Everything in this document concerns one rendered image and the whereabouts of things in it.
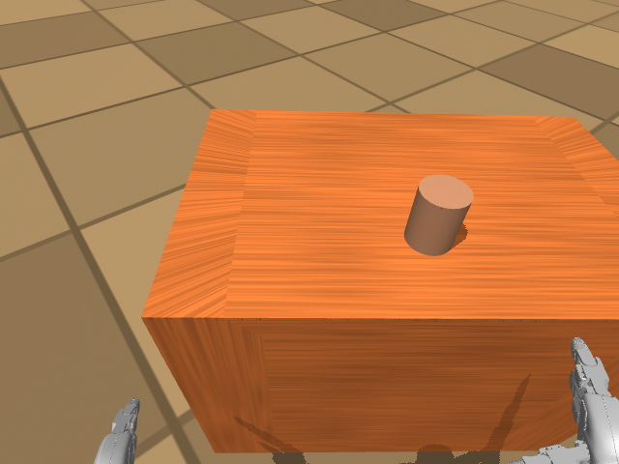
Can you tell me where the right robot hand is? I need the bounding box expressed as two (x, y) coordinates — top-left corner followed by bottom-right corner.
(508, 337), (619, 464)

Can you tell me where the can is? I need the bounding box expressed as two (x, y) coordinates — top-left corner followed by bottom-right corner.
(404, 174), (474, 256)

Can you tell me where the left robot hand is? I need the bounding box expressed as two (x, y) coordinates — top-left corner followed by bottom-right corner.
(94, 398), (140, 464)

